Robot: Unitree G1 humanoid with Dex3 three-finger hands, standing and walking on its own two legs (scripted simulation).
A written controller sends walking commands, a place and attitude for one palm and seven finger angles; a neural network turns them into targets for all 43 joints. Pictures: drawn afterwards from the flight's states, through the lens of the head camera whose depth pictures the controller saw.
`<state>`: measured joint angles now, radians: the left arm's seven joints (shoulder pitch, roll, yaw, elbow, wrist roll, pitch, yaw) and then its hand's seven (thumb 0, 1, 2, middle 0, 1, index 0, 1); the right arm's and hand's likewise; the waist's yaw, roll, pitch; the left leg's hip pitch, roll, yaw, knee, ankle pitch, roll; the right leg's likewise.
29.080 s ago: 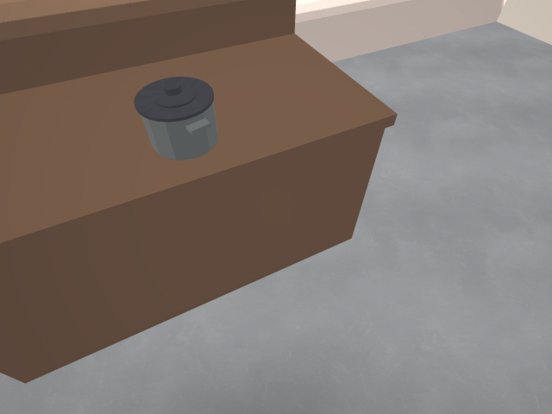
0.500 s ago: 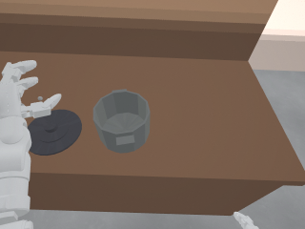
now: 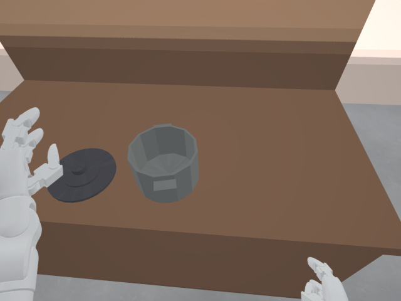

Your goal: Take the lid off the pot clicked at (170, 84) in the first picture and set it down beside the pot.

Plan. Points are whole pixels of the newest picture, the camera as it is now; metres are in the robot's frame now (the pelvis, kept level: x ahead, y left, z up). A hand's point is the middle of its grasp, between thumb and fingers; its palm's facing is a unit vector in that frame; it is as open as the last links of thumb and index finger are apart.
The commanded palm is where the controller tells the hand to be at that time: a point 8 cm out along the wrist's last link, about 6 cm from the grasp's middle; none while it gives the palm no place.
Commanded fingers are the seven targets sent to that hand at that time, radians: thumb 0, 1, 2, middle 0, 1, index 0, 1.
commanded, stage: draw the hand back to the body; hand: left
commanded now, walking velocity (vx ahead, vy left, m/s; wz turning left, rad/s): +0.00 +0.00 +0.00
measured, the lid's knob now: (78, 167) +0.45 +0.39 -0.05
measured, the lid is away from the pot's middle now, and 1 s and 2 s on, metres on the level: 0.25 0.25 0.25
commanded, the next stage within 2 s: step back with the hand held close in 0.86 s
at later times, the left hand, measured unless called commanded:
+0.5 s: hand (43, 209) +0.21 +0.26 +0.15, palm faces +0.41 -0.83 -0.38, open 7.5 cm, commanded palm +0.15 +0.30 +0.17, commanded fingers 0.00 0.90 0.90 -0.20 -0.30 -0.20 -0.30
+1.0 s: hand (32, 233) +0.17 +0.25 +0.15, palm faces +0.37 -0.83 -0.42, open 7.5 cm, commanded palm +0.12 +0.30 +0.18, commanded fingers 0.00 0.90 0.90 -0.20 -0.30 -0.20 -0.30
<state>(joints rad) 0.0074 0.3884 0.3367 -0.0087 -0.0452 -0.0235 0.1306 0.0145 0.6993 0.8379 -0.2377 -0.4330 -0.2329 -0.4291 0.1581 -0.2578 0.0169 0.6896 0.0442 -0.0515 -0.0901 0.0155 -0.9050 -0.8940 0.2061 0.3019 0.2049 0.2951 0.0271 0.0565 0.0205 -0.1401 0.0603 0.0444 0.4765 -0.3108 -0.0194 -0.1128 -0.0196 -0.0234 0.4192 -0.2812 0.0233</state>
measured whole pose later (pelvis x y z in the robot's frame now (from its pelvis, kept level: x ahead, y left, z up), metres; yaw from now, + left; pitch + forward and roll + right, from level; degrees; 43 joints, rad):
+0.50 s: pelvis -0.01 +0.01 +0.00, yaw +0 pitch -3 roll -1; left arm 0.36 0.35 0.29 -0.36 -0.04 -0.04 0.12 0.02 0.89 0.90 -0.21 -0.31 -0.21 -0.30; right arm 0.17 -0.24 0.03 0.67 0.02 -0.09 -0.08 0.02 -0.90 -0.89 0.21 0.30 0.21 0.30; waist 0.04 0.06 0.01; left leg -0.14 0.05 0.05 0.49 -0.30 -0.01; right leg -0.11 -0.03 -0.02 0.42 -0.27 0.03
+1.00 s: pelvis -0.01 +0.02 +0.00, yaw +0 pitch -2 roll -1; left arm 0.55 0.35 0.27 -0.54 -0.04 -0.05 0.12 0.02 0.89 0.90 -0.21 -0.31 -0.21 -0.30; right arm 0.18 -0.23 0.03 0.63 0.01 -0.10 -0.09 0.02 -0.90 -0.89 0.21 0.30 0.20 0.30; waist 0.06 0.05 0.00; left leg -0.16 0.04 0.05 0.52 -0.32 0.00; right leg -0.13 -0.04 -0.01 0.44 -0.28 0.05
